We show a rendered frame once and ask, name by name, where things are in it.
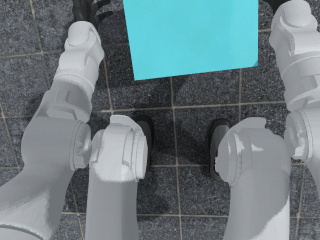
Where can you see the robot left shin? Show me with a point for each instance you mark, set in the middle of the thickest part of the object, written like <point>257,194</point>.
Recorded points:
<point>114,120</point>

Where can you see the robot left forearm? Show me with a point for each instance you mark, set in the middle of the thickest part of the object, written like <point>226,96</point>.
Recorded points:
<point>74,81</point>

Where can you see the right robot upper arm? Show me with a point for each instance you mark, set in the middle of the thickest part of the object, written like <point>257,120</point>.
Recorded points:
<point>302,139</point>

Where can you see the robot right forearm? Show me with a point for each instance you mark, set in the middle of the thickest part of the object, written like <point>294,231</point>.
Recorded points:
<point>296,42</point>

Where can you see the left robot upper arm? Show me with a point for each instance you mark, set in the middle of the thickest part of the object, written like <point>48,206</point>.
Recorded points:
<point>31,203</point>

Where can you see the robot right foot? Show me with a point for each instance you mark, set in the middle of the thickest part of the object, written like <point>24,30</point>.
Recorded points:
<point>217,131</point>

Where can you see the left robot hand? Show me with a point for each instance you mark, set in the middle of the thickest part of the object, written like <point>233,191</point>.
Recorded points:
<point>83,10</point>

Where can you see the carton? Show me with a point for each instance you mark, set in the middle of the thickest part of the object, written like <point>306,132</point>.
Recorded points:
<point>181,37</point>

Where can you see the right robot hand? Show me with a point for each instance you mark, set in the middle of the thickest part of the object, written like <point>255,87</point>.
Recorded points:
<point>275,4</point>

